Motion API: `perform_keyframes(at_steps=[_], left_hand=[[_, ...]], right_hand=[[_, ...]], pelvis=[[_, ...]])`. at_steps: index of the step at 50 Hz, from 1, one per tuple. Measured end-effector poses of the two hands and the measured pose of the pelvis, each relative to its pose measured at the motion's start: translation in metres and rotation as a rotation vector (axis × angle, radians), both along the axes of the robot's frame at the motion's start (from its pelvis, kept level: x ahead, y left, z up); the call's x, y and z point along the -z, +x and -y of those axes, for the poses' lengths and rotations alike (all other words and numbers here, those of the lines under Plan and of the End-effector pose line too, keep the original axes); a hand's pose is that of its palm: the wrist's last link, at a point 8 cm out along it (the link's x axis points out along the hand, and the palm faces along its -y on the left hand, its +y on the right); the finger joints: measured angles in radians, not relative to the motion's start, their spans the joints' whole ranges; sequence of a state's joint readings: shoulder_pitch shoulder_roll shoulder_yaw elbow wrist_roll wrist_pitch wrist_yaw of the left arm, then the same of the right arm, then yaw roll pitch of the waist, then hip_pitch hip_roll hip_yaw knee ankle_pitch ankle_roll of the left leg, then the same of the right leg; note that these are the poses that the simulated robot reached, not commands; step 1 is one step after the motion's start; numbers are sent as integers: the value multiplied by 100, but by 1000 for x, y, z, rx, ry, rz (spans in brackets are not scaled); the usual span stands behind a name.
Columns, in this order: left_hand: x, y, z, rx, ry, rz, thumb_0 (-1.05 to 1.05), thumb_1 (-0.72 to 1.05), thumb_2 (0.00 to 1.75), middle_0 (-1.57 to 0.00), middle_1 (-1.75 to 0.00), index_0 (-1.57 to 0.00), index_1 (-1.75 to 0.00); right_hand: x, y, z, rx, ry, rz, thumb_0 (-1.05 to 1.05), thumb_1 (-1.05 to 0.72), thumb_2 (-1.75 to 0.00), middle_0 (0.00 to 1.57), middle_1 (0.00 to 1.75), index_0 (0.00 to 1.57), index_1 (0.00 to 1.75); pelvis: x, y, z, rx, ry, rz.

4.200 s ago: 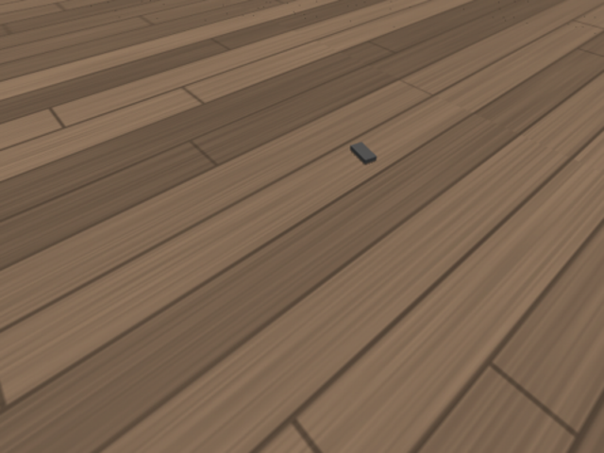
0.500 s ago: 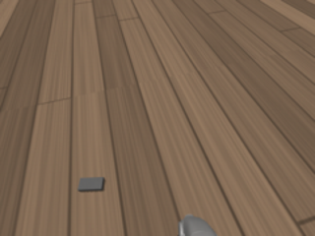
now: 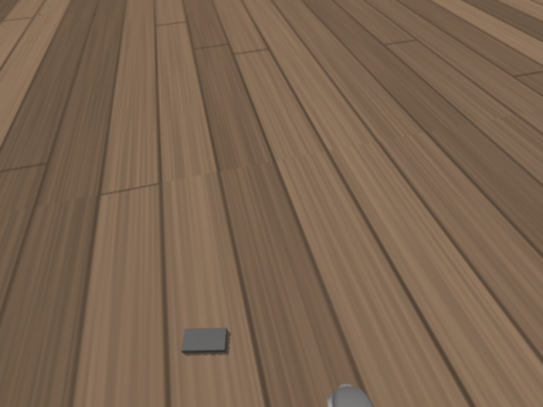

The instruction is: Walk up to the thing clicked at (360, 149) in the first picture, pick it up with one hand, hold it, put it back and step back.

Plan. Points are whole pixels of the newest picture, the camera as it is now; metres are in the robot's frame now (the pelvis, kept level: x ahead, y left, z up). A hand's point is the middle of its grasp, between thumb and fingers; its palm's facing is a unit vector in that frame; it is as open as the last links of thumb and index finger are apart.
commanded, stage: walk up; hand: left
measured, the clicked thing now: (205, 340) +0.47 +0.27 -0.71
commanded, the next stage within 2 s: none
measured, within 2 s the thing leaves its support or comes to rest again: neither
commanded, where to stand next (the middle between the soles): +0.10 -0.01 m, yaw -1 degrees
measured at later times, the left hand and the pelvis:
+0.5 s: hand (116, 402) +0.17 +0.27 -0.12, palm faces -0.03 -0.94 -0.35, open 7.4 cm; pelvis +0.03 +0.01 +0.02, yaw +0 degrees
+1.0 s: hand out of the picture +0.11 +0.24 -0.10, palm faces +0.01 -0.95 -0.30, open 7.4 cm; pelvis +0.02 +0.00 +0.05, yaw +0 degrees
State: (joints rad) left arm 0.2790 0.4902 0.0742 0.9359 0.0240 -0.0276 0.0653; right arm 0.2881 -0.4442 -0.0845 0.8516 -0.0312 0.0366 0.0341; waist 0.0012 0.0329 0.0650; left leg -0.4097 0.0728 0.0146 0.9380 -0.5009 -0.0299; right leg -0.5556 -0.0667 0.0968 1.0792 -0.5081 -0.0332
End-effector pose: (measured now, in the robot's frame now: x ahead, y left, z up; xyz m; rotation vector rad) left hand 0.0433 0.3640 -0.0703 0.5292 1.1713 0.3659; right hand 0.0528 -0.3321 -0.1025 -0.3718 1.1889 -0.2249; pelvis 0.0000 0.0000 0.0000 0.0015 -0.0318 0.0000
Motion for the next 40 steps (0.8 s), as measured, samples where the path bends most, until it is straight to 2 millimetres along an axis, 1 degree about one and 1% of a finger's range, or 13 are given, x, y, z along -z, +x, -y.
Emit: perform_keyframes(at_steps=[2, 5, 8, 12, 15, 17, 20, 23, 25, 29, 34, 40], left_hand=[[7, 12, 0, 8, -47, -4, 1, 90, 90, -21, -30, -21, -30], [17, 29, 7, 17, -116, -14, 1, 91, 90, -21, -30, -21, -30], [25, 46, 18, 23, -172, -14, 1, 91, 90, -21, -30, -21, -30], [28, 67, 33, 39, -240, 10, 1, 90, 90, -21, -30, -21, -30], [28, 85, 38, 59, -268, 31, 1, 90, 90, -21, -30, -21, -30], [27, 96, 41, 70, -272, 52, 1, 90, 90, -21, -30, -21, -30], [22, 111, 45, 82, -271, 82, 1, 90, 90, -21, -30, -21, -30], [18, 120, 50, 92, -262, 111, 1, 90, 90, -21, -30, -21, -30], [14, 121, 54, 95, -254, 120, 1, 90, 90, -21, -30, -21, -30], [7, 113, 59, 95, -243, 105, 1, 90, 90, -21, -30, -21, -30], [0, 98, 67, 76, -251, 69, 1, 90, 90, -21, -30, -21, -30], [-3, 78, 73, 35, -270, 25, 1, 90, 90, -21, -30, -21, -30]], right_hand=[[-5, -2, -15, 5, 3, -19, 0, -90, -90, 20, 30, 20, 30], [-10, -1, -31, 2, 7, -41, 1, -90, -90, 20, 30, 20, 30], [-11, 5, -39, 1, 3, -57, 1, -90, -90, 20, 30, 21, 30], [-17, 21, -45, 14, -13, -34, 1, -90, -90, 20, 30, 21, 30], [-21, 34, -47, 3, -33, 13, 1, -90, -90, 21, 30, 21, 30], [-26, 39, -46, -6, -42, 34, 1, -90, -90, 20, 30, 21, 30], [-31, 43, -40, -15, -55, 52, 0, -90, -90, 21, 30, 21, 30], [-30, 44, -28, -12, -60, 50, 0, -90, -90, 21, 30, 21, 30], [-29, 44, -21, 0, -54, 50, 0, -90, -90, 20, 30, 21, 30], [-28, 43, -14, 11, -41, 53, 1, -90, -90, 20, 30, 20, 30], [-27, 32, -13, -1, -9, 9, 1, -90, -90, 20, 30, 20, 30], [-27, 20, -18, -1, 23, -42, 1, -90, -90, 20, 30, 20, 30]], pelvis=[[-5, 7, -6, 1, -4, -4], [-10, 16, -13, 0, -9, -8], [-12, 24, -18, 2, -14, -11], [-18, 28, -24, 1, -6, -13], [-18, 29, -29, -1, -9, -23], [-20, 29, -28, 2, -5, -15], [-22, 29, -23, 6, -6, -8], [-22, 28, -15, 13, -9, -1], [-23, 26, -9, 8, -15, 4], [-25, 22, -4, 7, 12, 4], [-34, 19, 0, 8, 15, 4], [-43, 17, 4, 5, 21, 4]])
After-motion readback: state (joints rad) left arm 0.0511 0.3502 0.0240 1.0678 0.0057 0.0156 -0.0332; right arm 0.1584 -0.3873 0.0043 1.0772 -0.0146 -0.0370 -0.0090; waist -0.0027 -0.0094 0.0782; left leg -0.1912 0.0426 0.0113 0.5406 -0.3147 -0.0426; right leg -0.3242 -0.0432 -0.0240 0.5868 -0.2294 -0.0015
